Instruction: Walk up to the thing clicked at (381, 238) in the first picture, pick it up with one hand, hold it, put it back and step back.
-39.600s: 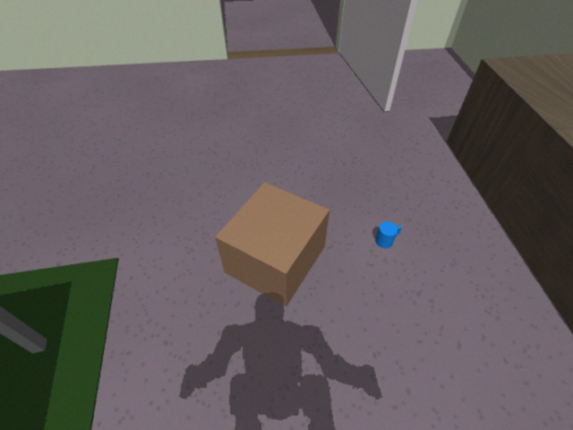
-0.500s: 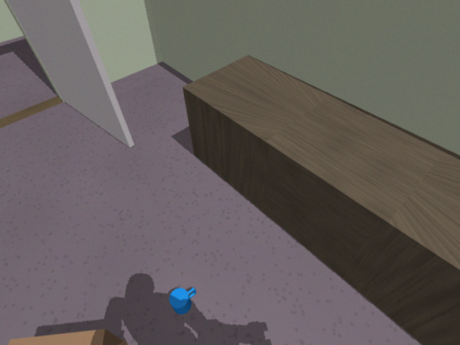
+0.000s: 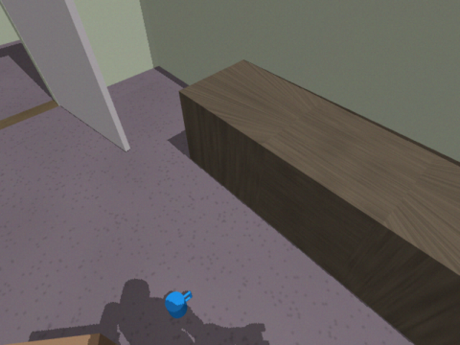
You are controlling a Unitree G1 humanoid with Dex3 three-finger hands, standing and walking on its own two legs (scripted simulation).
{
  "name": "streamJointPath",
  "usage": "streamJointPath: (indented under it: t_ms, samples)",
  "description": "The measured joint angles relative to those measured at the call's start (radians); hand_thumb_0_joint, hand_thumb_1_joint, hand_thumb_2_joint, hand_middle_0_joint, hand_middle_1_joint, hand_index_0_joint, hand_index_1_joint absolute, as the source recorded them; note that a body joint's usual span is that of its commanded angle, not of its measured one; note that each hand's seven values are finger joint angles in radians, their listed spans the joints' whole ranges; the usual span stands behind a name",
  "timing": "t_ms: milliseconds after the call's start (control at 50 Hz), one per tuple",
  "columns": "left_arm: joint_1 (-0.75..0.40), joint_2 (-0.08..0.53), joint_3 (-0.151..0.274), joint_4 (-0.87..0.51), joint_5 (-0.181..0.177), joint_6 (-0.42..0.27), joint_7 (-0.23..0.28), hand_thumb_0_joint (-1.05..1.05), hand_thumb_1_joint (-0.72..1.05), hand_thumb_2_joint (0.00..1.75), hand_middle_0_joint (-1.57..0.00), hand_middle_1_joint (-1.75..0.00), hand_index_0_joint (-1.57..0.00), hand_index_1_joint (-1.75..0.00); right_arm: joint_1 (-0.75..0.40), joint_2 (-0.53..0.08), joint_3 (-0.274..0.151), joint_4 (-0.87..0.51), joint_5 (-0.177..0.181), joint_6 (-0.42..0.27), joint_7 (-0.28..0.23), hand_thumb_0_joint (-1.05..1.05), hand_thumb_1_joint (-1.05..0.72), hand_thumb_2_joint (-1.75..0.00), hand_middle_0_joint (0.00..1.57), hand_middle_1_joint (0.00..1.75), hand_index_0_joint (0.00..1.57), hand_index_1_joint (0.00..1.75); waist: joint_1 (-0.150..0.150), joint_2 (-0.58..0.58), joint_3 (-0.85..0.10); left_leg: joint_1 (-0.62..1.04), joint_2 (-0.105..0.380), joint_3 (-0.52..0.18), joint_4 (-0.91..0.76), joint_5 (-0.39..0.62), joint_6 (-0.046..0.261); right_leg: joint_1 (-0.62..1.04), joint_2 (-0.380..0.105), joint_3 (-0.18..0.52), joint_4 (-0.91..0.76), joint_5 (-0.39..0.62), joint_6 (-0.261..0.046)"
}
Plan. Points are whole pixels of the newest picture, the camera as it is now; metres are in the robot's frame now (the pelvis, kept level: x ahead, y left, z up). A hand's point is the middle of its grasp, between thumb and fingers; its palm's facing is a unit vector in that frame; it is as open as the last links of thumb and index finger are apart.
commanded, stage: stand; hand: left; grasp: from above
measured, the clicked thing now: (180, 302) +0.41 +0.24 -0.74
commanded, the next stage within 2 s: step back in 0.28 s
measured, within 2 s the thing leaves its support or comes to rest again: neither
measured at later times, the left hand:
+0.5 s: hand out of the picture +0.08 +0.28 -0.17, palm faces -0.02 -0.92 -0.39, open 7.4 cm
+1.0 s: hand out of the picture +0.00 +0.29 -0.17, palm faces -0.10 -0.91 -0.40, open 7.4 cm
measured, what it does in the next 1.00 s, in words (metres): walks backwards: right foot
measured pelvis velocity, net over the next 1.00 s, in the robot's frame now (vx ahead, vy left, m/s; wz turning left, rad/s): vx -0.13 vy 0.03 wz -0.08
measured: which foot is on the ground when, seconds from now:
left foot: down 0.00-1.00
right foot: down 0.00-0.56, up 0.58-0.94, down 0.96-1.00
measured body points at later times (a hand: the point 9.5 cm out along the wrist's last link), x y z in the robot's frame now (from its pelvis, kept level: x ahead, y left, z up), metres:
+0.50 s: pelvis -0.03 +0.02 -0.01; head +0.02 +0.02 +0.43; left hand +0.08 +0.33 -0.14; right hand +0.05 -0.30 -0.14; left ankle -0.03 +0.13 -0.73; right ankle -0.01 -0.11 -0.75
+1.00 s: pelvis -0.13 +0.03 -0.03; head -0.07 +0.02 +0.41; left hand +0.01 +0.33 -0.15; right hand -0.05 -0.29 -0.15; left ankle -0.05 +0.13 -0.75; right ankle -0.14 -0.09 -0.75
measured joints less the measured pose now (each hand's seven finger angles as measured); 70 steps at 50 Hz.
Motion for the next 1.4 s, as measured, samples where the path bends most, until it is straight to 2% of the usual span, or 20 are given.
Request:
streamJointPath:
  t_ms: [280,340,420,500,540,560,600,640,680,740,860,960,1000,1060,1140,1200,1260,1300,1340,1400]
  samples:
    - [0.014,0.006,-0.006,0.001,-0.003,0.001,-0.005,0.01,0.91,0.9,-0.2,-0.3,-0.2,-0.3,0.017,-0.001,0.003,0.008,0.001,-0.001,0.003,0.01,-0.9,-0.9,0.2,0.3,0.2,0.3,-0.001,-0.002,0.004,-0.002,0.001,0.004,-0.006,0.005,-0.001,-0.008,0.001,0.004,0.005,0.001,-0.002]
    - [0.007,0.011,0.013,-0.028,-0.014,0.007,-0.006,0.01,0.91,0.9,-0.2,-0.3,-0.2,-0.3,0.0,-0.011,-0.002,-0.016,0.009,0.012,0.009,0.01,-0.9,-0.9,0.2,0.3,0.2,0.3,-0.006,0.005,0.024,-0.056,0.006,0.0,0.065,-0.02,0.002,-0.049,0.007,0.001,0.048,-0.01,-0.005]
    - [-0.015,0.026,0.032,-0.084,-0.015,0.021,-0.002,0.01,0.91,0.9,-0.2,-0.3,-0.2,-0.3,-0.023,-0.038,-0.017,-0.067,0.016,0.028,0.009,0.01,-0.9,-0.9,0.2,0.3,0.2,0.3,-0.008,0.013,0.076,-0.156,0.001,-0.009,0.222,-0.055,0.029,-0.111,0.009,-0.002,0.12,-0.026,-0.007]
    - [-0.033,0.049,0.04,-0.139,0.003,0.042,0.003,0.01,0.9,0.9,-0.2,-0.3,-0.2,-0.3,-0.013,-0.056,-0.034,-0.119,0.014,0.044,0.013,0.0,-0.9,-0.9,0.2,0.3,0.2,0.3,-0.007,-0.016,0.095,-0.215,-0.052,-0.013,0.416,-0.235,0.059,-0.182,-0.022,0.017,0.205,-0.05,0.007]
    - [-0.044,0.062,0.039,-0.164,0.004,0.049,0.005,0.01,0.9,0.9,-0.2,-0.3,-0.2,-0.3,0.006,-0.063,-0.038,-0.138,0.012,0.038,0.013,0.0,-0.9,-0.9,0.2,0.3,0.2,0.3,-0.015,-0.026,0.093,-0.187,-0.049,-0.004,0.351,-0.138,0.063,-0.221,-0.031,0.017,0.253,-0.066,0.021]
    - [-0.052,0.066,0.039,-0.178,0.0,0.054,0.005,0.01,0.9,0.9,-0.2,-0.3,-0.2,-0.3,0.017,-0.069,-0.042,-0.145,0.007,0.033,0.012,0.0,-0.9,-0.9,0.2,0.3,0.2,0.3,-0.017,-0.023,0.092,-0.173,-0.045,-0.007,0.311,-0.15,0.057,-0.248,-0.03,0.014,0.288,-0.077,0.02]
    - [-0.081,0.081,0.045,-0.203,-0.005,0.063,0.012,0.01,0.91,0.9,-0.2,-0.3,-0.2,-0.3,0.02,-0.057,-0.045,-0.149,-0.006,0.028,0.009,0.0,-0.9,-0.9,0.2,0.3,0.2,0.3,-0.01,-0.05,0.121,-0.18,-0.06,0.004,0.321,-0.176,0.063,-0.299,-0.004,0.082,0.422,-0.214,-0.005]
    - [-0.092,0.085,0.047,-0.218,-0.005,0.068,0.022,0.01,0.91,0.9,-0.2,-0.3,-0.2,-0.3,0.024,-0.044,-0.04,-0.16,-0.009,0.027,0.009,0.0,-0.9,-0.9,0.2,0.3,0.2,0.3,-0.014,-0.054,0.14,-0.183,-0.054,0.004,0.313,-0.159,0.07,-0.341,0.061,0.137,0.587,-0.337,-0.017]
    - [-0.089,0.086,0.044,-0.229,-0.009,0.07,0.025,0.01,0.91,0.9,-0.2,-0.3,-0.2,-0.3,0.028,-0.031,-0.035,-0.17,-0.013,0.029,0.001,0.0,-0.9,-0.9,0.2,0.3,0.2,0.3,-0.015,-0.057,0.144,-0.179,-0.047,0.009,0.281,-0.131,0.073,-0.371,0.1,0.156,0.718,-0.354,-0.019]
    - [-0.068,0.079,0.041,-0.241,-0.008,0.069,0.019,0.01,0.91,0.9,-0.2,-0.3,-0.2,-0.3,0.029,-0.022,-0.032,-0.199,-0.011,0.029,-0.01,0.01,-0.9,-0.9,0.21,0.3,0.2,0.3,-0.017,-0.051,0.148,-0.18,-0.036,0.022,0.256,-0.105,0.077,-0.376,0.111,0.146,0.801,-0.337,-0.001]
    - [-0.021,0.066,0.047,-0.256,-0.004,0.072,0.008,0.01,0.91,0.9,-0.2,-0.3,-0.2,-0.3,0.022,-0.017,-0.027,-0.26,-0.006,0.021,-0.015,0.0,-0.9,-0.89,0.21,0.3,0.2,0.3,-0.02,-0.04,0.155,-0.208,-0.023,0.053,0.277,-0.088,0.076,-0.292,0.068,0.121,0.651,-0.318,0.023]
    - [0.011,0.058,0.054,-0.256,0.004,0.059,-0.004,0.01,0.91,0.9,-0.2,-0.3,-0.2,-0.3,0.016,-0.033,-0.023,-0.278,-0.002,0.034,-0.005,0.0,-0.9,-0.89,0.21,0.3,0.2,0.3,-0.01,-0.021,0.138,-0.267,-0.007,0.074,0.348,-0.093,0.057,-0.182,0.022,0.061,0.361,-0.2,-0.006]
    - [0.021,0.039,0.056,-0.25,0.013,0.05,-0.006,0.01,0.91,0.9,-0.2,-0.3,-0.2,-0.3,0.007,-0.05,-0.027,-0.267,0.005,0.043,-0.004,0.0,-0.9,-0.89,0.21,0.3,0.2,0.3,-0.019,0.026,0.139,-0.289,0.016,0.044,0.383,-0.097,0.046,-0.167,0.046,0.032,0.324,-0.156,-0.008]
    - [0.046,0.032,0.049,-0.266,0.013,0.048,-0.014,0.01,0.91,0.9,-0.2,-0.3,-0.2,-0.3,0.015,-0.052,-0.033,-0.247,0.012,0.058,-0.008,0.01,-0.9,-0.89,0.21,0.3,0.2,0.3,-0.006,0.014,0.119,-0.345,-0.072,-0.041,0.597,-0.297,0.032,-0.189,0.02,0.036,0.334,-0.144,-0.019]
    - [0.048,0.019,0.047,-0.287,0.014,0.055,-0.005,0.01,0.9,0.9,-0.2,-0.3,-0.21,-0.3,0.047,-0.072,-0.033,-0.247,0.021,0.05,-0.01,0.01,-0.9,-0.9,0.21,0.3,0.2,0.3,0.008,0.012,0.102,-0.359,-0.139,-0.101,0.801,-0.311,0.018,-0.208,-0.005,0.035,0.282,-0.086,-0.015]
    - [0.031,0.02,0.047,-0.318,0.019,0.054,0.001,0.01,0.9,0.9,-0.2,-0.3,-0.21,-0.3,0.074,-0.082,-0.032,-0.248,0.019,0.048,-0.013,0.01,-0.9,-0.9,0.2,0.3,0.2,0.3,0.008,0.015,0.101,-0.306,-0.125,-0.095,0.751,-0.336,0.009,-0.235,-0.015,0.015,0.268,-0.056,-0.011]
    - [0.014,0.031,0.045,-0.355,0.018,0.048,0.005,0.01,0.9,0.9,-0.2,-0.3,-0.21,-0.3,0.084,-0.082,-0.031,-0.245,0.013,0.048,-0.014,0.01,-0.9,-0.9,0.2,0.3,0.2,0.3,0.007,0.006,0.111,-0.226,-0.086,-0.06,0.571,-0.348,0.009,-0.271,-0.028,-0.006,0.284,-0.037,-0.001]
    - [0.003,0.044,0.042,-0.37,0.012,0.052,0.002,0.01,0.9,0.9,-0.2,-0.3,-0.21,-0.3,0.086,-0.078,-0.033,-0.244,0.008,0.041,-0.01,0.01,-0.9,-0.9,0.2,0.3,0.2,0.3,0.002,-0.006,0.116,-0.165,-0.063,-0.031,0.409,-0.284,0.017,-0.304,-0.038,-0.019,0.316,-0.035,0.009]
    - [-0.01,0.064,0.044,-0.371,0.006,0.062,0.0,0.01,0.9,0.9,-0.2,-0.3,-0.2,-0.3,0.076,-0.057,-0.037,-0.238,-0.004,0.034,-0.007,0.01,-0.9,-0.9,0.2,0.3,0.2,0.3,0.006,-0.053,0.137,-0.138,-0.083,-0.002,0.332,-0.197,0.046,-0.33,-0.065,-0.001,0.356,-0.036,0.012]
    - [-0.006,0.065,0.05,-0.337,0.004,0.082,0.007,0.01,0.91,0.9,-0.2,-0.3,-0.2,-0.3,0.072,-0.042,-0.027,-0.246,-0.017,0.029,0.01,0.01,-0.9,-0.9,0.2,0.3,0.2,0.3,-0.008,-0.047,0.136,-0.161,-0.062,-0.01,0.339,-0.179,0.067,-0.385,0.029,0.088,0.564,-0.279,-0.003]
